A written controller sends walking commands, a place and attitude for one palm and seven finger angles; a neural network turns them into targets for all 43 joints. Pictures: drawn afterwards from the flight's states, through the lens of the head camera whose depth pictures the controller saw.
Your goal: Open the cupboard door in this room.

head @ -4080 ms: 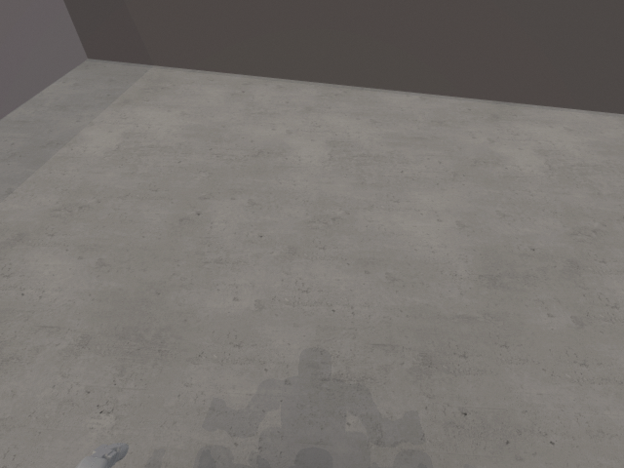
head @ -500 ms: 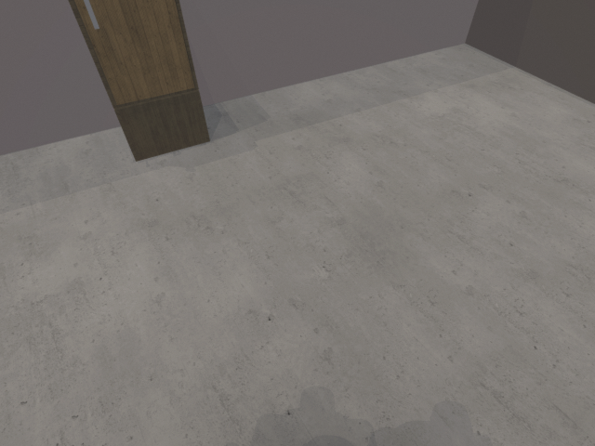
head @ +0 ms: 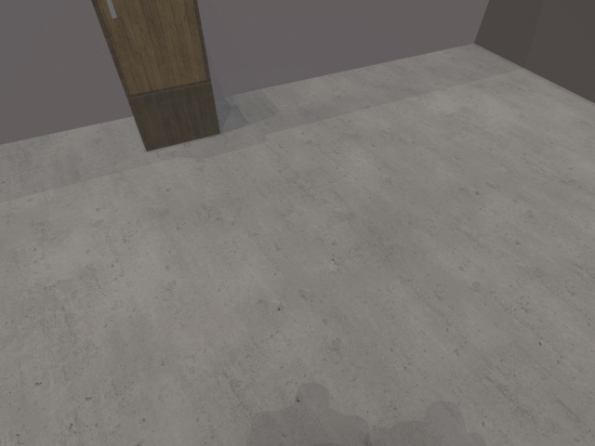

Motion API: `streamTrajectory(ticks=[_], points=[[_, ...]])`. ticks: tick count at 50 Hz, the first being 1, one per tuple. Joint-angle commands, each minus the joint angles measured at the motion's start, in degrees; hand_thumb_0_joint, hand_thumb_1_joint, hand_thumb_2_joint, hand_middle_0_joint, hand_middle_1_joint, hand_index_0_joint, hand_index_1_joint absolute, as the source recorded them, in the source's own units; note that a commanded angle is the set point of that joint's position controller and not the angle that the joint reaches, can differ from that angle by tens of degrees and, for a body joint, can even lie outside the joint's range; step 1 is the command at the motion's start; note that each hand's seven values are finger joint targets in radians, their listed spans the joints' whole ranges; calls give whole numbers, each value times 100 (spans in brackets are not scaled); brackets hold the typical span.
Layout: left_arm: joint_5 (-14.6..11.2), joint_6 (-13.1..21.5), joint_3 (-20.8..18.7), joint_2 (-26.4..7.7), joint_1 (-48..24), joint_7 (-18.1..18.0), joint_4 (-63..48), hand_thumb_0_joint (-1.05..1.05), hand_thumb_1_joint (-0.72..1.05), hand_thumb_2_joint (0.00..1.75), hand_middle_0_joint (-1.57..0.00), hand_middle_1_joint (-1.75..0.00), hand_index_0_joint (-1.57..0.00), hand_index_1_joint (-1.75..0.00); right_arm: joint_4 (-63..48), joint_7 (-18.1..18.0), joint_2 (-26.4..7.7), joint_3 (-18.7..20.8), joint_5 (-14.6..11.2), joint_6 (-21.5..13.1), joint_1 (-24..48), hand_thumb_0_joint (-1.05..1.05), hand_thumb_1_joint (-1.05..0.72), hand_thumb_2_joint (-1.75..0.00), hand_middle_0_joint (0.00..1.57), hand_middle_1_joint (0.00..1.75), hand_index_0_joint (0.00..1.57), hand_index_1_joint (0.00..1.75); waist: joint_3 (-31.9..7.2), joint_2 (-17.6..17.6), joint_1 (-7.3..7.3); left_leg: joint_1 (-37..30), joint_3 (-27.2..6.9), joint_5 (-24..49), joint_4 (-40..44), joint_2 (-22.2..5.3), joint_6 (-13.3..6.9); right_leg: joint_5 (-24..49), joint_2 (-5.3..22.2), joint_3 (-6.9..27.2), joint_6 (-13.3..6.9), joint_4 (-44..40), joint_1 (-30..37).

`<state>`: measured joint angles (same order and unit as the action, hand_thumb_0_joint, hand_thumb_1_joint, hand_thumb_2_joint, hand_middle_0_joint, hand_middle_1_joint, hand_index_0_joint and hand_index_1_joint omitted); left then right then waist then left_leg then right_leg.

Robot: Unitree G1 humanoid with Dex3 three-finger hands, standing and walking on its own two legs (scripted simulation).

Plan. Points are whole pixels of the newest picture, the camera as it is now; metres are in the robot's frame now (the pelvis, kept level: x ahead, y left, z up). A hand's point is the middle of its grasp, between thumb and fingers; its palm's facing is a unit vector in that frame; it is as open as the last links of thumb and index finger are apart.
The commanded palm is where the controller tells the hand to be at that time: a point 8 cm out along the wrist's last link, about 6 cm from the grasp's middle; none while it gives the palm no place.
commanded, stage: turn or walk to find it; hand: left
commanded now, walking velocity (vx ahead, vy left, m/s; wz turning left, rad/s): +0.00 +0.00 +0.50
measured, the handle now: out of the picture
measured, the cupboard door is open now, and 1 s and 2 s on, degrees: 0 0 0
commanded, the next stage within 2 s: stand and wait in 1.24 s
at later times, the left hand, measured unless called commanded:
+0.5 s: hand out of the picture +0.06 +0.21 -0.15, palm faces +0.21 -0.94 -0.26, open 7.4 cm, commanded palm none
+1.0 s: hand out of the picture -0.09 +0.15 -0.17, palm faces +0.47 -0.85 -0.26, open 7.4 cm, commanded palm none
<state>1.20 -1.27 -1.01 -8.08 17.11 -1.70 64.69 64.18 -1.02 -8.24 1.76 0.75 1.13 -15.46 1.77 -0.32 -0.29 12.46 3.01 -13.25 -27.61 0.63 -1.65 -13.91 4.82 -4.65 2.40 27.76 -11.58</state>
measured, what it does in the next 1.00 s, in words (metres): steps on the spot, turning left: right foot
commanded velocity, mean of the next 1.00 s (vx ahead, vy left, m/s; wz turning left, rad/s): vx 0.00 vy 0.00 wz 0.43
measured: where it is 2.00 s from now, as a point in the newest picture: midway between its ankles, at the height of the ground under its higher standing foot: outside the picture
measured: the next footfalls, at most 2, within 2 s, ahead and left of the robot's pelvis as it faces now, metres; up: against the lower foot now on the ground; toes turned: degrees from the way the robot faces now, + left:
right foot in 0.60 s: +0.03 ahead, -0.14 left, +0.00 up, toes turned +14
left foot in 1.06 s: -0.04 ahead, +0.10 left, +0.00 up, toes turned +33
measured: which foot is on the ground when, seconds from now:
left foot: down 0.00-0.60, up 0.62-1.00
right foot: down 0.00-0.28, up 0.30-0.58, down 0.60-1.00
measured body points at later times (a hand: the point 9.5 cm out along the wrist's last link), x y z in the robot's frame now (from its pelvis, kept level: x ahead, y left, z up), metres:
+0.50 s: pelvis -0.01 -0.01 +0.00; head +0.03 -0.01 +0.45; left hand +0.05 +0.26 -0.13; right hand +0.07 -0.25 -0.15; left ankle +0.02 +0.10 -0.74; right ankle -0.03 -0.15 -0.70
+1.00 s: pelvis -0.01 -0.03 +0.00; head +0.03 -0.02 +0.44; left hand -0.11 +0.19 -0.15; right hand +0.17 -0.23 -0.16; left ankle -0.08 +0.09 -0.70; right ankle -0.01 -0.15 -0.74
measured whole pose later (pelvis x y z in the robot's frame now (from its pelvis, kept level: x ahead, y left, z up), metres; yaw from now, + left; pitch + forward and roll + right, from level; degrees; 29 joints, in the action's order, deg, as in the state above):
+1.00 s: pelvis -0.01 -0.03 +0.00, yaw +27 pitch -1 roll +1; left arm 2.1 -0.6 -1.9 -10.1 17.4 -1.4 54.7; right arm 56.8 0.7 -14.6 3.8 1.1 4.8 -9.1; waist 5.6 -0.5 -1.3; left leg 21.2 1.9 -23.9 -48.2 -1.6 3.3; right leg -21.1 6.3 -11.5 0.3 31.1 -8.8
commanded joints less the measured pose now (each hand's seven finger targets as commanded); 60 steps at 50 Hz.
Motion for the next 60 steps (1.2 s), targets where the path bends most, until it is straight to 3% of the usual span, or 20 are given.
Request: streamTrajectory(ticks=[1, 10, 12, 14, 16, 21, 27, 28, 29, 30, 31, 33, 35, 42, 49, 52, 53, 54, 55, 60], points=[[4, 8, -227, -818, 65, -58, -415, 0, 90, 90, -20, -30, -20, -30, -420, 24, -682, 152, 18, 27, -85, 0, -90, -90, 20, 30, 20, 30, 583, 317, 11, 857, -685, -721, 401, -506, -12, -1159, 532, 394, -237, -611, -590], [35, -28, -428, -1051, -236, -34, -1043, 0, 90, 90, -20, -30, -20, -30, -969, 91, -755, 275, 88, 69, -172, 0, -90, -90, 20, 30, 20, 30, 6, 212, 79, 1254, -946, -752, -266, -376, -57, -1631, 902, 290, -416, -274, -743], [17, -26, -434, -982, -313, -29, -1136, 0, 90, 90, -20, -30, -20, -30, -1065, 100, -877, 292, 100, 39, -216, 0, -90, -90, 20, 30, 20, 30, -89, -321, 132, 1296, -1515, -648, 184, -564, -144, -1406, 595, 10, -277, 316, -723], [6, -27, -414, -767, -328, -18, -1232, 0, 90, 90, -20, -30, -20, -30, -1141, 57, -1257, 381, 120, -25, -245, 0, -90, -90, 20, 30, 20, 30, -187, -1530, 189, 824, -3006, -535, 1249, -1266, -527, -1196, -207, -271, -23, 1782, -1110], [28, 5, -385, -754, -583, -14, -1340, 0, 90, 90, -20, -30, -20, -30, -1093, -23, -1341, 421, 81, -85, -502, 0, -90, -90, 20, 30, 20, 30, -436, -1440, 306, 4, -3404, 689, 1171, -1528, -963, -1684, -179, 293, -68, 2980, -1838], [-63, 62, -297, -652, -807, 19, -1443, 0, 90, 90, -20, -30, -20, -30, -1176, -85, -1385, 400, 114, -52, -275, 0, -90, -90, 20, 30, 20, 30, -713, -555, 249, -500, -2780, 2264, 616, -1221, -993, -1520, -331, 448, 35, 2376, -1573], [-112, 50, -315, -821, -301, -28, -1445, 0, 90, 90, -20, -30, -20, -30, -1303, 12, -1429, 434, 81, 40, -1, 0, -90, -90, 20, 30, 20, 30, -758, -741, -6, 195, -2637, 1695, 433, -745, -537, -316, -510, 379, 23, -69, 77], [-89, 74, -357, -986, -154, -46, -1406, 0, 90, 90, -20, -30, -20, -30, -1339, 44, -1303, 430, 46, 52, 64, 0, -90, -90, 20, 30, 20, 30, -695, -472, -80, 821, -2378, 982, 262, -496, -262, 141, -318, 469, -27, -699, 793], [-19, 109, -432, -1372, -61, -73, -1410, 0, 90, 90, -20, -30, -20, -30, -1397, 85, -1042, 401, 0, 52, 85, 0, -90, -90, 20, 30, 20, 30, -635, 519, -149, 1810, -1714, -118, -555, -39, 64, -172, 675, 1357, -311, -1124, 1466], [42, 123, -496, -1751, -190, -81, -1529, 0, 90, 90, -20, -30, -20, -30, -1578, 79, -884, 383, 32, 37, 223, 0, -90, -90, 20, 30, 20, 30, -296, 1808, -198, 2569, -763, -1546, -1826, 519, 353, 194, 1968, 2706, -899, -1364, 1206], [9, 98, -459, -1748, -377, -85, -1643, 0, 90, 90, -20, -30, -20, -30, -1585, 80, -1156, 468, 91, 78, 319, 0, -90, -90, 20, 30, 20, 30, -217, 1100, -149, 2216, -892, -1811, -2835, 288, 339, 640, 2315, 2525, -1200, -1326, 332], [-13, 144, -402, -1339, -959, -82, -1724, 0, 90, 90, -20, -30, -20, -30, -1314, 125, -1094, 473, 100, 212, 237, 0, -90, -90, 20, 30, 20, 30, 291, 932, 154, 2094, -901, -1227, -3773, 65, 358, 610, 1568, 1705, -1008, -1341, -288], [-26, 191, -302, -1151, -990, -34, -1724, 0, 90, 90, -20, -30, -20, -30, -1180, 177, -1008, 437, 81, 219, 40, 0, -90, -90, 20, 30, 20, 30, 333, 765, 264, 2126, -658, -752, -4150, 8, 449, 1468, 1122, 888, -875, -1031, -75], [22, 215, -324, -1253, 59, -53, -1395, 0, 90, 90, -20, -30, -20, -30, -1269, 161, -965, 319, 50, 229, 689, 0, -90, -90, 20, 30, 20, 30, 103, 1054, -116, 2183, -338, -948, -3537, -196, 631, 3396, 1276, 509, -958, -574, 948], [72, 139, -409, -1534, 299, -52, -1230, 0, 90, 90, -20, -30, -20, -30, -1326, 167, -861, 180, -26, 117, 1003, 0, -90, -90, 20, 30, 20, 30, -226, 1413, -242, 1065, 213, -1099, -1411, -128, 426, 4009, 1400, 224, -937, -43, 1067], [-26, 112, -409, -1525, 58, -15, -1236, 0, 90, 90, -20, -30, -20, -30, -1158, 155, -1136, 246, 8, 15, 306, 0, -90, -90, 20, 30, 20, 30, -586, 729, 210, -549, 180, 650, 365, -200, 249, 3092, 1182, -261, -432, 1090, 296], [-73, 92, -386, -1258, 137, 12, -1360, 0, 90, 90, -20, -30, -20, -30, -1122, 136, -1696, 367, 58, -63, -21, 0, -90, -90, 20, 30, 20, 30, -934, -738, 360, -1645, -1328, 2430, 572, -1449, -243, 824, 577, -596, -33, 2265, -960], [-66, 65, -241, -948, 28, 4, -1541, 0, 90, 90, -20, -30, -20, -30, -1055, 98, -2080, 449, -16, -44, -307, 0, -90, -90, 20, 30, 20, 30, -1046, -1717, 411, -1870, -2436, 4946, 496, -2463, -992, -2456, 111, -233, 185, 3199, -1841], [-37, -21, -274, -1092, -116, -43, -1512, 0, 90, 90, -20, -30, -20, -30, -985, 72, -1979, 429, -18, 6, -296, 0, -90, -90, 20, 30, 20, 30, -950, -1016, 418, -1470, -1887, 4485, 424, -2493, -1203, -2468, 212, 214, 100, 3563, -1672], [-27, -55, -327, -1044, -222, 59, -1245, 0, 90, 90, -20, -30, -20, -30, -1238, -8, -1457, 271, 8, -81, 546, 0, -90, -90, 20, 30, 20, 30, -258, -673, 79, -630, -1191, 3245, 704, -1448, -746, -1044, 187, 318, 212, 3780, -1731]])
